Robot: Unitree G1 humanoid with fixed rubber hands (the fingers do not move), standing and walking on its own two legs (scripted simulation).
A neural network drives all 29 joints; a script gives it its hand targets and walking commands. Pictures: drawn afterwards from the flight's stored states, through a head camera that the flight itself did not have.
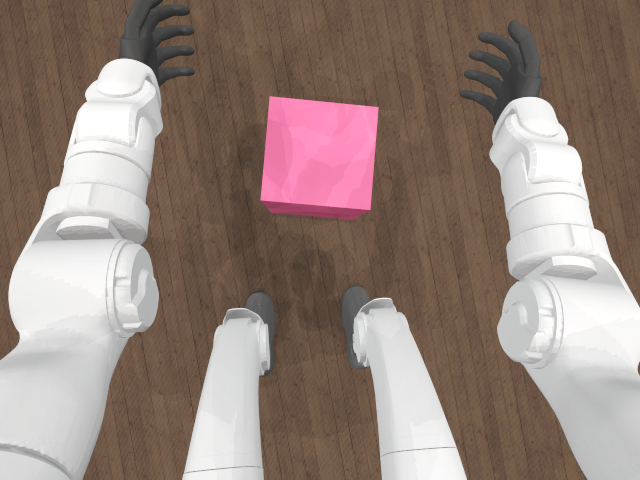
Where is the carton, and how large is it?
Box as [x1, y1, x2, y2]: [261, 96, 378, 219]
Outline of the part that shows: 270,96 261,189 261,201 271,212 351,219 369,210 378,107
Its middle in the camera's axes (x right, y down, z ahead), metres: +0.00 -0.16 +0.86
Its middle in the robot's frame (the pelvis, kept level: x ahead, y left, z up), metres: +0.52 -0.04 -0.53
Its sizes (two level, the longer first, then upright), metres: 0.210 0.200 0.250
